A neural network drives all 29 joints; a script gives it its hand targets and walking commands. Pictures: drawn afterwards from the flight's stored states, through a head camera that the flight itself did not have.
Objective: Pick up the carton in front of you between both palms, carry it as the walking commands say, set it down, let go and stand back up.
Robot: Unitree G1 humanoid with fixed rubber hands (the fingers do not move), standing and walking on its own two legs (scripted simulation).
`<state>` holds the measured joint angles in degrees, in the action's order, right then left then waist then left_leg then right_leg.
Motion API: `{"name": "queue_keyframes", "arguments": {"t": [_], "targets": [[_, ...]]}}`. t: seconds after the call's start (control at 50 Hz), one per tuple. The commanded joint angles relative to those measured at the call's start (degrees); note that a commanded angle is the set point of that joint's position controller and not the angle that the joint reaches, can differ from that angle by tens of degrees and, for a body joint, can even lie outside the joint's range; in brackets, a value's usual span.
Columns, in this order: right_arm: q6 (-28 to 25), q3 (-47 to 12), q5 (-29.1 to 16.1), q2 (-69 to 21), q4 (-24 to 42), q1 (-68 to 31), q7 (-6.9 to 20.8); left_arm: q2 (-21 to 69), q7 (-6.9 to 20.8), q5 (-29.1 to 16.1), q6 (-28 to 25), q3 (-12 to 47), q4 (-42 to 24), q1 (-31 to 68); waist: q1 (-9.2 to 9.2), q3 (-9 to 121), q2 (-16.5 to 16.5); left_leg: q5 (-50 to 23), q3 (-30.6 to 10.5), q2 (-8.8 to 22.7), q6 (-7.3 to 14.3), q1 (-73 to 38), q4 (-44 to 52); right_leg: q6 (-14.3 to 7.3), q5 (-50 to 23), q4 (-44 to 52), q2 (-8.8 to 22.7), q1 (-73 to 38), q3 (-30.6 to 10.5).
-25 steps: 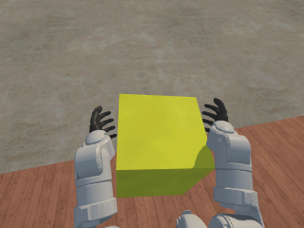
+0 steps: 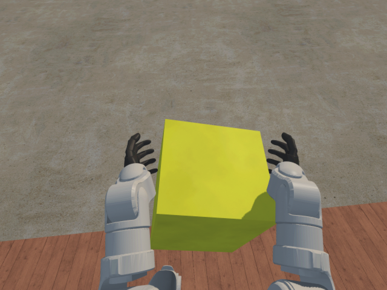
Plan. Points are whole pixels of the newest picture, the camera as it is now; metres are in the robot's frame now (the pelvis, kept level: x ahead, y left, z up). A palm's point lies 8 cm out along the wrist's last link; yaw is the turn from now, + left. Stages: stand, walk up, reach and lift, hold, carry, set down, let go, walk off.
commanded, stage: carry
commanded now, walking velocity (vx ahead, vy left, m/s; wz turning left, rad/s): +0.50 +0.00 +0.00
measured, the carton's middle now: (202, 192) +0.35 +0.03 -0.02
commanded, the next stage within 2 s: none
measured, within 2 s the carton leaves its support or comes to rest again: neither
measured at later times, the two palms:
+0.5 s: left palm (151, 92) +0.63 +0.18 +0.04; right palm (254, 87) +0.63 -0.11 +0.06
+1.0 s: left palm (163, 54) +0.92 +0.19 -0.01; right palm (240, 52) +0.94 -0.10 -0.02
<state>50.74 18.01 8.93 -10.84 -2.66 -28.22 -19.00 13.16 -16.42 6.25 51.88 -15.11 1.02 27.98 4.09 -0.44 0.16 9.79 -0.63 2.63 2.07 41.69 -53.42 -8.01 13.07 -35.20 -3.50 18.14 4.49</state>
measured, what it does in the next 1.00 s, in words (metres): goes down: left foot 0.05 m lower, then right foot 0.04 m lower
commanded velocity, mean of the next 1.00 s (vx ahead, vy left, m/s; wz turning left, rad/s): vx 0.50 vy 0.00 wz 0.00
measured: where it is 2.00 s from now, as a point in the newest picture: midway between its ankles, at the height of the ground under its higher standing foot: (199, 144)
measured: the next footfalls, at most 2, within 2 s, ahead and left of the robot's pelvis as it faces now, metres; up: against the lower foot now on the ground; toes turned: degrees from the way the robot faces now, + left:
left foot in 0.18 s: +0.27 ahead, +0.09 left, -0.05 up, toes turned +1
right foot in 0.72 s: +0.61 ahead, -0.02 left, -0.10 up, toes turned -4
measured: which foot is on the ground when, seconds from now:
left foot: up 0.00-0.16, down 0.18-0.74, up 0.76-1.00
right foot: down 0.00-0.16, up 0.18-0.70, down 0.72-1.00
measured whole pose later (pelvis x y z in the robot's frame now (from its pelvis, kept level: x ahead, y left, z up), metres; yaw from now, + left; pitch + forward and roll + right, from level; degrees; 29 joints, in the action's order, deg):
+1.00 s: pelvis +0.59 +0.04 -0.09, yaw -1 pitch +5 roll +1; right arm 53.0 18.5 10.1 -11.4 -3.7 -30.6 -20.0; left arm 13.4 -18.4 6.9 54.5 -15.8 0.8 28.6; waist 4.0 -1.1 0.3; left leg 18.1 -0.6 3.1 1.5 42.9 -62.6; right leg -9.0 14.2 -33.5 -3.1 19.9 4.8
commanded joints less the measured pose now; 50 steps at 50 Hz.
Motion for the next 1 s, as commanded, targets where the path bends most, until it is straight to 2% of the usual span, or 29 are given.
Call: {"name": "queue_keyframes", "arguments": {"t": [0.0,0.04,0.08,0.1,0.12,0.14,0.16,0.18,0.2,0.24,0.26,0.3,0.34,0.4,0.46,0.56,0.6,0.64,0.66,0.68,0.7,0.72,0.74,0.76,0.78,0.82,0.88,0.92,0.98], "targets": [[1.4,-37.2,-15.7,-47.3,4.1,-36.7,10.0,47.1,8.5,-15.5,0.4,37.1,-1.9,34.2,2.8,25.9,5.7,-14.4,6.2,-4.4,0.5,-1.5,19.0,-1.4,-39.7,2.5,8.2,-27.3,-9.9],[2.8,-36.2,-15.3,-44.8,4.2,-35.3,10.0,45.2,7.7,-14.9,1.4,36.4,-1.9,33.5,2.79,24.2,5.7,-20.1,7.2,-5.3,1.1,-8.9,27.8,-1.2,-34.5,-0.8,7.8,-24.3,-8.4],[4.4,-34.1,-14.6,-42.1,2.5,-32.0,9.8,43.4,6.8,-13.9,2.6,35.5,-1.2,32.8,-1.6,25.6,3.9,-26.9,7.1,-4.8,2.0,-24.6,36.0,1.0,-32.2,-12.1,6.6,-18.4,-5.4],[5.1,-32.5,-13.8,-40.4,1.6,-31.1,9.6,42.2,6.2,-13.4,3.3,34.9,-0.4,32.3,-4.06,27.4,0.6,-30.8,5.2,-1.1,2.5,-36.1,33.4,2.5,-22.8,-19.2,5.6,-10.2,-4.2],[5.7,-30.8,-12.9,-38.4,-0.4,-29.9,9.1,41.0,5.7,-12.9,4.1,34.0,0.3,32.3,-5.23,29.3,-7.1,-51.3,-2.2,7.7,5.2,-50.2,24.6,4.4,0.0,-27.1,3.1,4.5,-3.5],[6.2,-29.4,-12.3,-36.4,-1.5,-29.2,8.4,40.3,5.3,-12.8,5.2,33.3,0.5,32.5,-6.09,33.6,-14.7,-60.5,-18.2,17.8,11.4,-62.4,16.8,6.2,24.0,-39.6,-1.0,20.5,-2.9],[6.8,-28.8,-11.7,-34.9,-2.5,-28.8,7.7,39.4,4.8,-12.4,6.3,32.4,2.5,31.5,-7.67,37.4,-16.5,-45.6,-29.6,20.9,15.5,-66.1,18.5,5.5,24.1,-46.5,-1.1,28.4,-5.9],[7.1,-30.4,-13.9,-38.2,-0.6,-32.1,7.8,41.3,4.7,-13.0,6.2,32.1,0.4,32.9,-9.37,37.7,-10.2,-24.3,-32.6,20.7,17.7,-65.4,22.9,5.0,23.4,-48.5,-0.2,32.8,-7.2],[6.6,-32.7,-16.7,-41.0,3.9,-38.7,8.4,43.3,5.0,-14.1,6.1,32.1,-2.2,37.7,-8.28,33.0,-5.4,-14.4,-30.9,17.5,16.4,-57.9,25.0,4.6,20.0,-45.2,1.9,32.5,-7.1],[5.9,-35.7,-21.0,-44.6,9.8,-49.7,9.8,46.3,5.5,-13.6,5.9,29.8,1.1,38.0,-6.57,27.6,0.0,-12.0,-23.7,13.4,12.2,-43.8,29.3,5.2,14.7,-37.0,4.2,26.2,-6.5],[5.6,-37.2,-22.4,-45.5,11.0,-52.2,10.2,47.2,5.6,-12.6,5.7,29.2,3.0,36.2,-5.28,27.3,0.1,-11.2,-21.5,12.8,10.8,-40.1,30.5,5.3,13.1,-34.2,4.8,23.5,-6.2],[5.3,-38.6,-23.0,-48.8,7.2,-50.1,11.2,48.4,6.0,-10.6,5.0,29.6,3.6,35.0,-5.39,28.7,-2.6,-13.7,-18.5,11.8,10.3,-41.6,29.6,5.4,9.4,-30.7,5.0,23.3,-5.9],[4.9,-37.9,-22.1,-51.2,2.4,-45.7,12.1,48.9,6.1,-10.5,3.8,31.4,0.4,38.7,-6.23,28.4,-5.3,-25.5,-15.6,11.0,10.2,-44.8,28.0,5.9,4.7,-27.8,5.8,26.4,-5.4],[4.7,-36.6,-21.3,-52.9,-1.6,-41.1,12.7,48.2,5.9,-11.4,2.6,33.8,-4.7,43.7,-7.08,27.1,-5.3,-36.6,-11.7,9.5,8.6,-48.3,26.7,6.2,-2.7,-22.4,5.9,29.2,-4.2],[4.3,-36.1,-21.1,-52.7,-1.5,-38.8,12.4,47.2,5.6,-12.9,2.1,35.5,-8.5,46.1,-8.05,25.8,-5.7,-40.0,-8.1,6.8,6.8,-50.5,26.0,5.7,-10.9,-13.9,4.9,28.5,-2.5],[4.5,-35.8,-17.8,-47.8,0.2,-35.1,11.2,44.6,6.1,-11.3,3.7,34.9,-1.9,36.8,-10.77,23.4,-5.2,-41.2,-3.3,2.1,5.0,-53.6,21.2,3.9,-22.1,4.9,0.3,22.3,3.5],[4.7,-36.4,-17.7,-46.5,1.3,-36.2,11.0,43.7,6.2,-9.8,4.5,32.8,1.8,33.2,-9.92,23.0,-5.5,-40.6,-1.7,1.1,4.2,-50.3,15.8,2.5,-25.6,11.7,-1.7,13.4,5.5],[5.0,-37.4,-18.3,-46.5,1.6,-38.1,10.9,43.1,6.1,-7.6,5.1,29.9,5.8,28.9,-5.52,25.9,-4.6,-37.7,0.8,0.9,2.0,-43.4,3.3,1.4,-31.3,16.1,-0.5,-2.6,5.5],[5.2,-37.4,-18.5,-46.3,1.2,-39.2,10.9,42.9,6.0,-6.2,5.3,28.4,7.4,27.1,-2.43,28.4,-2.2,-27.8,1.7,0.3,0.5,-34.4,-5.1,0.4,-35.6,13.7,4.3,-14.8,1.7],[5.6,-37.2,-19.0,-46.2,1.2,-41.8,10.9,41.9,5.7,-5.0,5.4,26.5,8.8,25.0,0.31,31.6,6.8,-2.1,2.3,-3.0,-1.5,-17.0,-19.5,-4.7,-59.8,4.0,15.8,-30.7,-11.4],[5.9,-36.6,-19.5,-46.9,0.7,-41.9,10.9,41.1,5.2,-5.2,5.2,25.9,8.3,26.7,0.79,36.4,16.3,29.9,-0.9,-8.4,-3.1,2.6,-33.3,-13.1,-62.3,-1.8,26.4,-44.9,-30.7],[5.7,-35.7,-19.6,-47.0,0.2,-41.7,10.7,42.3,5.0,-6.2,5.0,26.7,7.0,27.7,0.74,39.0,12.3,28.7,-2.9,-6.4,-1.4,9.6,-38.1,-16.0,-39.3,0.6,27.8,-47.0,-36.3],[5.5,-34.8,-19.4,-48.0,-0.5,-40.2,10.4,44.7,5.4,-8.4,4.6,28.8,3.7,30.9,0.39,37.4,6.2,25.1,-2.9,-4.2,0.0,10.1,-35.4,-14.2,-22.8,4.5,25.3,-41.2,-34.6],[5.3,-34.0,-18.4,-49.8,-1.7,-39.9,10.4,47.4,6.0,-10.6,3.8,30.8,2.7,35.3,0.15,34.2,2.6,22.1,-2.7,-2.2,0.3,8.8,-30.6,-13.2,-11.1,7.5,24.6,-33.2,-34.5],[5.1,-33.4,-17.5,-52.3,-3.5,-40.5,10.4,49.9,6.8,-12.5,3.0,32.3,1.0,38.8,-1.06,28.7,-2.4,18.3,-2.2,-1.0,-0.2,4.7,-23.8,-8.6,-9.4,11.3,19.9,-23.8,-29.2],[3.7,-32.6,-16.6,-54.3,-2.9,-42.4,10.9,53.4,8.3,-16.7,1.4,36.6,-3.7,47.0,-1.64,27.9,1.2,15.6,0.1,-0.9,0.2,-0.9,-18.3,-7.2,-5.4,13.3,19.2,-14.3,-26.7],[1.6,-34.5,-17.1,-54.0,0.9,-43.4,10.6,55.0,9.1,-20.7,0.1,39.5,-7.7,50.4,-0.79,29.8,5.4,9.7,1.5,-0.4,-0.6,1.7,-12.5,-7.6,-20.1,11.1,16.8,-18.9,-20.8],[1.2,-35.2,-16.7,-52.7,1.8,-42.1,10.0,53.2,9.2,-19.8,0.5,38.8,-5.0,45.4,0.2,30.5,6.7,5.0,2.2,-0.2,-0.8,4.7,-8.2,-6.4,-29.5,9.2,15.5,-23.3,-17.5],[1.7,-36.1,-15.7,-51.4,1.4,-38.9,10.0,51.0,9.2,-17.5,1.2,37.8,-1.4,39.3,1.02,29.6,6.6,-0.8,4.2,-1.0,-0.7,4.0,1.2,-5.1,-37.1,7.3,12.9,-25.5,-13.7]]}}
